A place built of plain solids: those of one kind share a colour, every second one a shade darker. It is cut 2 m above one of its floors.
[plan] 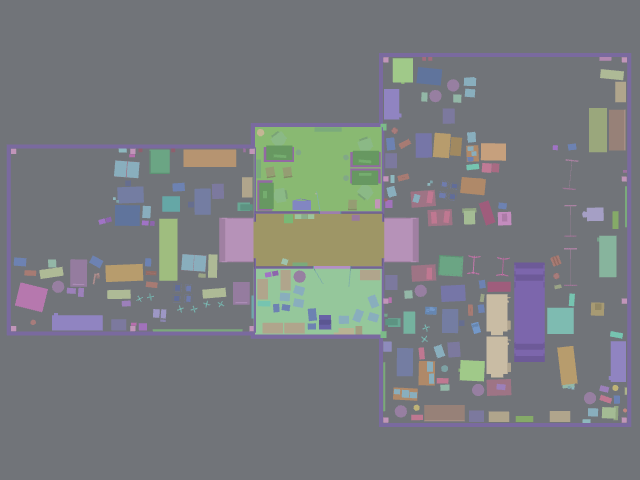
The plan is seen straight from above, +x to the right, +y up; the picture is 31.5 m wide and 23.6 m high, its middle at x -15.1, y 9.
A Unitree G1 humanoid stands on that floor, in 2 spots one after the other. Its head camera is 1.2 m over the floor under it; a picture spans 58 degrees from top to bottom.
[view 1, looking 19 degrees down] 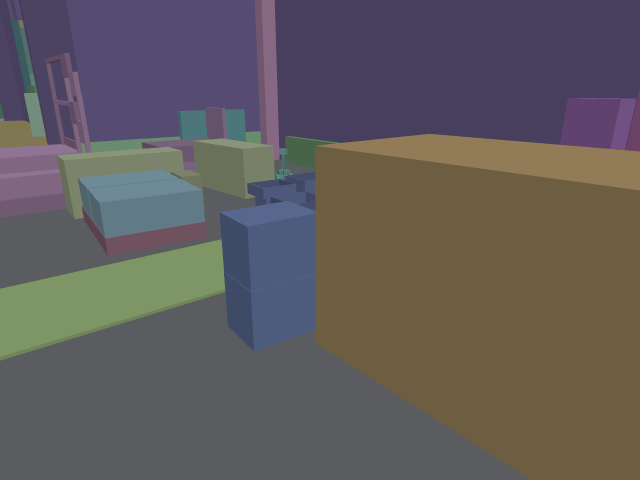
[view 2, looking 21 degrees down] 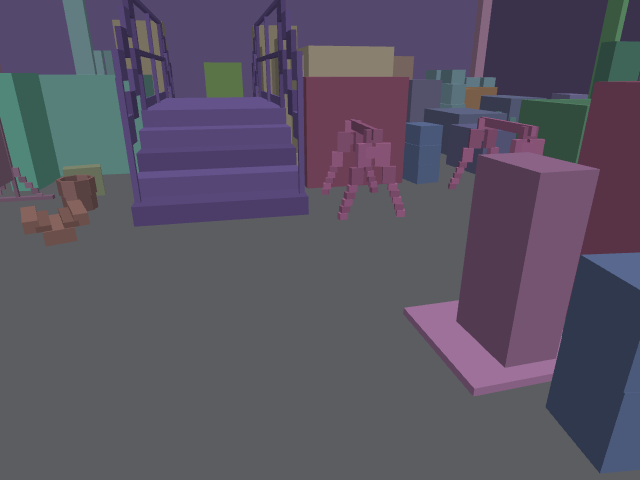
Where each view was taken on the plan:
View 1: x -25.30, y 9.00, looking -39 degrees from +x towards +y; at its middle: gearbox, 1.97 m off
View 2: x -4.80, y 11.60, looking -103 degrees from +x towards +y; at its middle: ground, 3.35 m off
